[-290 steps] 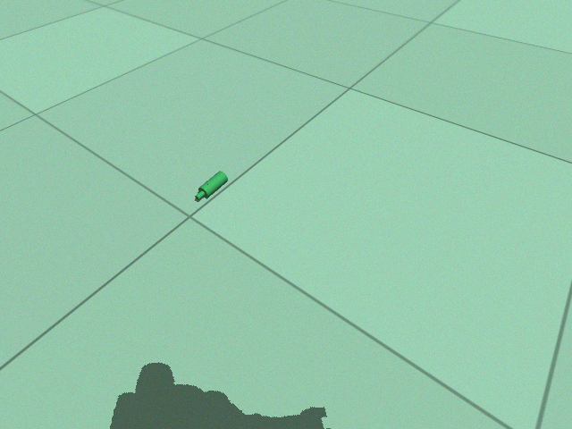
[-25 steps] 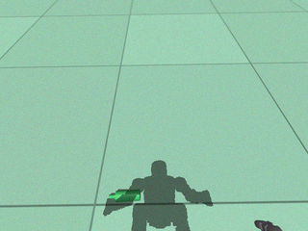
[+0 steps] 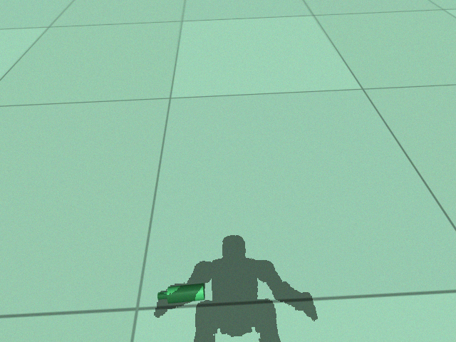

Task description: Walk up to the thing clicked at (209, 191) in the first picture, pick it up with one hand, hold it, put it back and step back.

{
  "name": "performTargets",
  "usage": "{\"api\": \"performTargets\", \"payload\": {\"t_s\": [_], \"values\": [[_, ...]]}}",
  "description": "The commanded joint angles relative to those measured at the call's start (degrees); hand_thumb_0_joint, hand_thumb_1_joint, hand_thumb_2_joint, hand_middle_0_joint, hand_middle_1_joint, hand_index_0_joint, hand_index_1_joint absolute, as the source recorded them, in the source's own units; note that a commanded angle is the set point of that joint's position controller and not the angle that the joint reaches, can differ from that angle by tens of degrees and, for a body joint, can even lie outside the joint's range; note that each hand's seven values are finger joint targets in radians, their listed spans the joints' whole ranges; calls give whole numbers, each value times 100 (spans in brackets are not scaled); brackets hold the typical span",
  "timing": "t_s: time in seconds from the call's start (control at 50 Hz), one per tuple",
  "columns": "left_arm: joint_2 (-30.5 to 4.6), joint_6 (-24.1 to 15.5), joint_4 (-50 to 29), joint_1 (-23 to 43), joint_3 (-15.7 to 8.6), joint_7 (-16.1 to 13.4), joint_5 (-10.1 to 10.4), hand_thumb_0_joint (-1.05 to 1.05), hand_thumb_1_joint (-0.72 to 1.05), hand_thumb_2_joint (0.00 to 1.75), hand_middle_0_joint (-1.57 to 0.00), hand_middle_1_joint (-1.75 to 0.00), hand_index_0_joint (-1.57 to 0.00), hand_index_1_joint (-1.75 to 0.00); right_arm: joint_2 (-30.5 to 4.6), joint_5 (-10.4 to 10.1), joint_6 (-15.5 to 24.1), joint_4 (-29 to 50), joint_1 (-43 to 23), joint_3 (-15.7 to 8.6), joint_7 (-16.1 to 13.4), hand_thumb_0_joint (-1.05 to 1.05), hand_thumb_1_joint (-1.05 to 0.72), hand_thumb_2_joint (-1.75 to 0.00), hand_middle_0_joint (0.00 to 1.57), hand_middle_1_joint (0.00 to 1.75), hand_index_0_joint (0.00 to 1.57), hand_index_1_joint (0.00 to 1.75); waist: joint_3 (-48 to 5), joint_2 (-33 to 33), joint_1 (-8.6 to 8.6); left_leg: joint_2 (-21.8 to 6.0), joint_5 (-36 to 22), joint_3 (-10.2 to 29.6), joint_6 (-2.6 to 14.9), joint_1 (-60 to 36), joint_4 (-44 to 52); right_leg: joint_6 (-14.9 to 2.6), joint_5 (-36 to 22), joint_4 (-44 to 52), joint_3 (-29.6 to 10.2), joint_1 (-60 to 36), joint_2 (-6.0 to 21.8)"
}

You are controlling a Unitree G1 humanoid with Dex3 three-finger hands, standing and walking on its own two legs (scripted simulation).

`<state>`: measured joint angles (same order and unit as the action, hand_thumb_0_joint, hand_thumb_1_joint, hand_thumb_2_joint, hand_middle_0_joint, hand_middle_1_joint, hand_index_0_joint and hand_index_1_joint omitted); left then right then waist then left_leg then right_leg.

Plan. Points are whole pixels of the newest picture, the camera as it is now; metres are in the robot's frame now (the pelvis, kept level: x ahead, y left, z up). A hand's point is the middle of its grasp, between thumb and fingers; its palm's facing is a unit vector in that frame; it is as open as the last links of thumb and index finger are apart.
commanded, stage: walk up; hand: left
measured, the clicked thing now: (181, 293) +0.44 +0.22 -0.75
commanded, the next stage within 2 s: stand in 0.02 s
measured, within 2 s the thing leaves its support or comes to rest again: neither
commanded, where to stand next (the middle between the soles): +0.10 +0.02 m, yaw +1 degrees
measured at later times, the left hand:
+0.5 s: hand out of the picture +0.09 +0.25 -0.16, palm faces -0.03 -0.94 -0.33, open 7.4 cm
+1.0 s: hand out of the picture +0.08 +0.25 -0.15, palm faces -0.04 -0.94 -0.35, open 7.4 cm
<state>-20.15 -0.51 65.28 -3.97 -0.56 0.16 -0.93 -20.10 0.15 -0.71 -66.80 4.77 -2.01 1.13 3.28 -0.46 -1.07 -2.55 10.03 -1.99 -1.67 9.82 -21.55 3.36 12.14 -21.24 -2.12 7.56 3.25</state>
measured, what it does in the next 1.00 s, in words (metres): stands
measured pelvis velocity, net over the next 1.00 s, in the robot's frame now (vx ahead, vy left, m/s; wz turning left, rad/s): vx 0.00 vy -0.01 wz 0.00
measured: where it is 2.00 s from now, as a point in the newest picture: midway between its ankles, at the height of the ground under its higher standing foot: outside the picture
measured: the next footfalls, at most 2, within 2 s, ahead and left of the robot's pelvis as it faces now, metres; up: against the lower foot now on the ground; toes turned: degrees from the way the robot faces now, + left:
none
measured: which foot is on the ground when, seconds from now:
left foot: down 0.00-1.00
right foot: down 0.00-1.00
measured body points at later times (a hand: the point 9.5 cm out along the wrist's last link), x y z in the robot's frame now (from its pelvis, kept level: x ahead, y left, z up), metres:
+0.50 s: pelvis +0.00 -0.01 +0.00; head +0.02 +0.00 +0.45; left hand +0.09 +0.29 -0.13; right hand +0.09 -0.31 -0.13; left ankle +0.02 +0.14 -0.74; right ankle -0.01 -0.16 -0.74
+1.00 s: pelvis +0.00 -0.01 +0.00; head +0.01 +0.00 +0.45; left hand +0.09 +0.30 -0.13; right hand +0.08 -0.31 -0.13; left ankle +0.02 +0.14 -0.74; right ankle -0.01 -0.16 -0.74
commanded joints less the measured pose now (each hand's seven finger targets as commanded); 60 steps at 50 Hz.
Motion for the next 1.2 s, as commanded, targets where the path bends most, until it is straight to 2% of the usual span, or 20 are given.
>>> {"api": "performTargets", "payload": {"t_s": [0.0, 0.08, 0.14, 0.3, 0.4, 0.48, 0.5, 0.7, 0.84, 0.94, 1.06, 1.16, 1.18], "values": [[-1278, -139, -382, 222, -228, -86, 52, 0, 90, 90, -20, -30, -20, -30, -1162, 28, 164, 464, -423, -158, -78, 0, -90, -90, 20, 30, 20, 30, -607, 343, 60, -567, -976, 491, 195, -477, 340, -338, -998, 317, -182, 104, 384], [-1250, -131, -427, 186, -232, -75, 62, 0, 90, 90, -20, -30, -20, -30, -1276, 31, 196, 415, -361, -174, -96, 0, -90, -90, 20, 30, 20, 30, -731, 61, 47, -575, -1195, 423, 182, -600, 311, -328, -1180, 332, -212, -24, 412], [-1271, -114, -413, 157, -238, -69, 55, 0, 90, 90, -20, -30, -20, -30, -1183, 26, 188, 419, -391, -149, -99, 0, -90, -90, 20, 30, 20, 30, -578, 50, 44, -522, -806, 406, 150, -449, 405, -309, -955, 433, -223, -35, 399], [-1290, -119, -456, 133, -239, -58, 43, 0, 90, 90, -20, -30, -20, -30, -1170, 26, 193, 437, -438, -148, -91, 0, -90, -90, 20, 30, 20, 30, -554, 62, 35, -549, -780, 410, 145, -570, 439, -334, -829, 480, -230, 50, 390], [-1276, -109, -488, 131, -235, -46, 45, 0, 90, 90, -20, -30, -20, -30, -1214, 29, 184, 456, -414, -139, -93, 0, -90, -90, 20, 30, 20, 30, -515, -35, 12, -509, -485, 389, 147, -487, 462, -343, -714, 540, -243, 38, 397], [-1264, -110, -492, 91, -223, -50, 35, 0, 90, 90, -20, -30, -20, -30, -1227, 34, 181, 464, -438, -145, -91, 0, -90, -90, 20, 30, 20, 30, -562, 19, 40, -528, -642, 405, 157, -535, 434, -346, -770, 523, -214, 40, 384], [-1290, -117, -487, 50, -219, -49, 34, 0, 90, 90, -20, -30, -20, -30, -1215, 29, 188, 466, -447, -144, -89, 0, -90, -90, 20, 30, 20, 30, -618, 30, 47, -557, -849, 410, 159, -642, 407, -360, -913, 496, -228, 42, 403], [-1281, -101, -480, -8, -200, -50, 42, 0, 90, 90, -20, -30, -20, -30, -1252, 15, 195, 453, -384, -125, -105, 0, -90, -90, 20, 30, 20, 30, -614, 47, 70, -571, -1027, 406, 183, -634, 381, -355, -1069, 452, -186, -43, 409], [-1301, -97, -482, -31, -193, -56, 37, 0, 90, 90, -20, -30, -20, -30, -1244, 22, 188, 448, -337, -112, -99, 0, -90, -90, 20, 30, 20, 30, -521, 42, 70, -555, -844, 414, 168, -574, 431, -346, -913, 497, -175, -7, 404], [-1302, -85, -500, 25, -187, -53, 34, 0, 90, 90, -20, -30, -20, -30, -1253, 37, 175, 436, -277, -114, -96, 0, -90, -90, 20, 30, 20, 30, -450, 69, 47, -537, -501, 403, 172, -482, 478, -371, -590, 557, -210, 40, 415], [-1325, -96, -503, -24, -184, -54, 36, 0, 90, 90, -20, -30, -20, -30, -1243, 23, 189, 447, -283, -118, -91, 0, -90, -90, 20, 30, 20, 30, -500, 48, 62, -546, -797, 435, 170, -541, 451, -366, -787, 497, -175, 26, 404], [-1309, -105, -516, -24, -169, -54, 37, 0, 90, 90, -20, -30, -20, -30, -1235, 28, 184, 457, -252, -108, -94, 0, -90, -90, 20, 30, 20, 30, -512, 53, 57, -540, -823, 427, 174, -505, 429, -364, -862, 499, -175, -11, 418], [-1300, -97, -511, -21, -167, -52, 43, 0, 90, 90, -20, -30, -20, -30, -1247, 26, 185, 446, -199, -102, -97, 0, -90, -90, 20, 30, 20, 30, -451, 23, 52, -525, -680, 414, 177, -446, 455, -358, -787, 538, -191, -19, 419]]}}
